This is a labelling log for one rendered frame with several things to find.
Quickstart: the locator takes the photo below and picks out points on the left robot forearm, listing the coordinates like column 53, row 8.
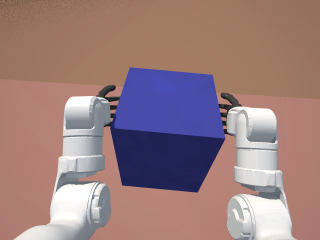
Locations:
column 83, row 129

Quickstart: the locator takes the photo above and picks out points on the carton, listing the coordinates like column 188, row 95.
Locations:
column 167, row 129

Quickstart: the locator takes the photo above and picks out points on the robot left hand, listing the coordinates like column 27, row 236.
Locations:
column 103, row 93

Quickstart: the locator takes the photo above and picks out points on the right robot forearm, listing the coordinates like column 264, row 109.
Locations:
column 256, row 139

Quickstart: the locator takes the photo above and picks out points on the robot right hand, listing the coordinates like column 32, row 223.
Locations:
column 227, row 107

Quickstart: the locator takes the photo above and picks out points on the robot left upper arm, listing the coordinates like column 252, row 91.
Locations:
column 78, row 209

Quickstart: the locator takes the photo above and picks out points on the robot right upper arm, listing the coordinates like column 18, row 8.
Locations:
column 258, row 217

